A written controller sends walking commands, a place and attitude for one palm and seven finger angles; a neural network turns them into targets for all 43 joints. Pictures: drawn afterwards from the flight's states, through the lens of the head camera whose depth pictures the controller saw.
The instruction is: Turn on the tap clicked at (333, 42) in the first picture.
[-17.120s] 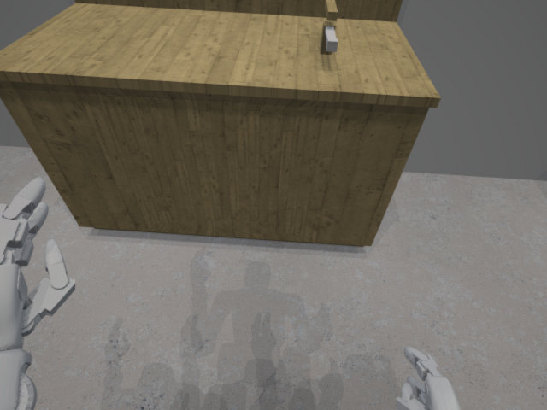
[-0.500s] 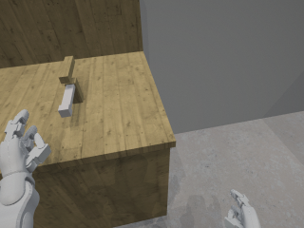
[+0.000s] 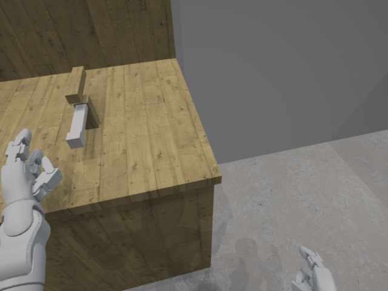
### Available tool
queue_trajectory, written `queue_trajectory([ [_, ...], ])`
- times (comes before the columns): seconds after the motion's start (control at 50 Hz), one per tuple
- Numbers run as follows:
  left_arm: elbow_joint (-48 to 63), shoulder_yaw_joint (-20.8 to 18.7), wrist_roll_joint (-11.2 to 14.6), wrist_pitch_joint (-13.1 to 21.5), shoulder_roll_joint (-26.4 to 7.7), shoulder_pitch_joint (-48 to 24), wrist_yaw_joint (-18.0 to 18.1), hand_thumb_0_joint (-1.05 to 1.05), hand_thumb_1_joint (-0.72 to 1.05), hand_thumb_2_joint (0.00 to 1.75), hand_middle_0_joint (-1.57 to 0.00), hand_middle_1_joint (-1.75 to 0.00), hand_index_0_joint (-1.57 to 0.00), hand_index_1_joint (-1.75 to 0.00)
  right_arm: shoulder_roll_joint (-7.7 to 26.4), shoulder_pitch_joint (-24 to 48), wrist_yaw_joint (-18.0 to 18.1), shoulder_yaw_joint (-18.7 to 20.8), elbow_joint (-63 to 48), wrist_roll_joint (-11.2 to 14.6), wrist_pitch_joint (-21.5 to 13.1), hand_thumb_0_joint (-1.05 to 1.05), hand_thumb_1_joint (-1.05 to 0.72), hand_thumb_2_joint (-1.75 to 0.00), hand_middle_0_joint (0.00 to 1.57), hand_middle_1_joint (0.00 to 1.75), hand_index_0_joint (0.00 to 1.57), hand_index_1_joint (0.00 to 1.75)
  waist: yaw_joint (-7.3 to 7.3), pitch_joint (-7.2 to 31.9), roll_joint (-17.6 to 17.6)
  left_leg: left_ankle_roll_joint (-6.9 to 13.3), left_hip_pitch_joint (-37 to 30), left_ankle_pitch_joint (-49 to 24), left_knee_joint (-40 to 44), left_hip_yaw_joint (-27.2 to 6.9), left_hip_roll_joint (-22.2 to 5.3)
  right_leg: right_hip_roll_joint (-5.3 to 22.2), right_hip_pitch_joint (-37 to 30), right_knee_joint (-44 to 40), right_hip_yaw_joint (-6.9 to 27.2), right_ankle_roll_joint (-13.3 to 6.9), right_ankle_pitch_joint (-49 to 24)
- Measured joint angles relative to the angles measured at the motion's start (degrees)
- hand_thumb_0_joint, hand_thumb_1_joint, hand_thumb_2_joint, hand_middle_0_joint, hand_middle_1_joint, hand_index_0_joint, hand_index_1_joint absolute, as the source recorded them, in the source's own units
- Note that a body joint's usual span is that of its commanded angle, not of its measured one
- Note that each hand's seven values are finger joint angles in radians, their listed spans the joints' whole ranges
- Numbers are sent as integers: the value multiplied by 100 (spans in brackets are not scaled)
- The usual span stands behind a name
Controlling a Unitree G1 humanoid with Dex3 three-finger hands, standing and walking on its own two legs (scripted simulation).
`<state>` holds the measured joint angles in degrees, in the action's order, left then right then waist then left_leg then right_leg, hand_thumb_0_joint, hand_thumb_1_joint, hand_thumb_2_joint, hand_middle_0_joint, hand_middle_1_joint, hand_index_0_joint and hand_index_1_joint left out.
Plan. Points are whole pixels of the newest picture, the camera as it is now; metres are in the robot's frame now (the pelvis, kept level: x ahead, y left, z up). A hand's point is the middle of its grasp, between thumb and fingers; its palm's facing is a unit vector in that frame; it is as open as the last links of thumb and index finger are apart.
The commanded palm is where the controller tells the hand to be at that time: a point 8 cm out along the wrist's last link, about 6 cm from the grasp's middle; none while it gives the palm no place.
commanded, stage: reach beside the lever's end, fingers flat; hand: left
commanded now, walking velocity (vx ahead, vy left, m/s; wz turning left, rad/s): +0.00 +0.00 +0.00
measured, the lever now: (75, 139) +0.38 +0.31 +0.12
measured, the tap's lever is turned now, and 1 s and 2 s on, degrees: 0 0 8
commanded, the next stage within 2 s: push the lever round in 0.78 s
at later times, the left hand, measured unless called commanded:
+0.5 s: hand (62, 156) +0.33 +0.32 +0.12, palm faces +0.56 -0.83 -0.10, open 7.8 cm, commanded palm +0.28 +0.35 +0.12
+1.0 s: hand (61, 160) +0.32 +0.32 +0.11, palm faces +0.56 -0.83 -0.09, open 7.8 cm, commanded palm +0.28 +0.35 +0.11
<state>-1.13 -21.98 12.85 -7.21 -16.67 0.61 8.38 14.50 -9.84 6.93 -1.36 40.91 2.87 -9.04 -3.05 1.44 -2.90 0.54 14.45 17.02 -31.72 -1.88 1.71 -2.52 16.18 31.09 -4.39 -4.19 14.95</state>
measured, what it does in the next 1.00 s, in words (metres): stands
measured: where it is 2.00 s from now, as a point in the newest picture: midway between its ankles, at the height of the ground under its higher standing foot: outside the picture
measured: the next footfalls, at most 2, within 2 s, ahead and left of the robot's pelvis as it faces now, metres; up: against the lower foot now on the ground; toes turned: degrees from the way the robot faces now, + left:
none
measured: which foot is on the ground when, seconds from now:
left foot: down 0.00-1.00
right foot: down 0.00-1.00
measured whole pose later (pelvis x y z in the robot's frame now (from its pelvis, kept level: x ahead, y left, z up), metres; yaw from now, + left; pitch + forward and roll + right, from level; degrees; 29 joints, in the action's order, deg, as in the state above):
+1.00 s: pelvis +0.01 +0.01 +0.00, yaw +0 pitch +3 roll +0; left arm -15.3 -23.9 10.7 -0.5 -18.0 -7.8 6.8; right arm 14.5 -11.2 6.3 -0.6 40.2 2.7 -6.6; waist -2.3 2.1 -2.8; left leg 1.3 17.4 18.5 -33.4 -1.8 2.0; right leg -2.2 18.7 31.9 -4.3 -3.4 16.0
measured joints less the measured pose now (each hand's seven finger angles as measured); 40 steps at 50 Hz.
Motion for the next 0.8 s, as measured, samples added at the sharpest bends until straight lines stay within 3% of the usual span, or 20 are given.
queue_trajectory([
  [0.4,-1583,-298,-201,437,-321,-1030,-124,2,90,90,-15,-15,-15,-15,31,-144,-37,34,-9,-24,176,2,-90,-90,21,30,20,30,160,36,38,32,319,74,-131,32,-11,-12,300,68,28,27,26],
  [0.54,-1661,-327,-209,708,-302,-989,-196,2,90,90,-15,-15,-15,-15,77,-317,-88,109,-20,-14,222,2,-90,-90,21,30,20,30,184,63,12,56,368,134,-172,60,-10,-13,347,88,57,51,63],
  [0.8,-1306,-284,-226,788,-126,-662,-122,2,90,90,-15,-15,-15,-15,7,-308,-109,135,-22,-45,254,2,-90,-90,21,30,20,30,154,81,16,77,277,168,-136,79,6,1,265,66,81,79,101],
])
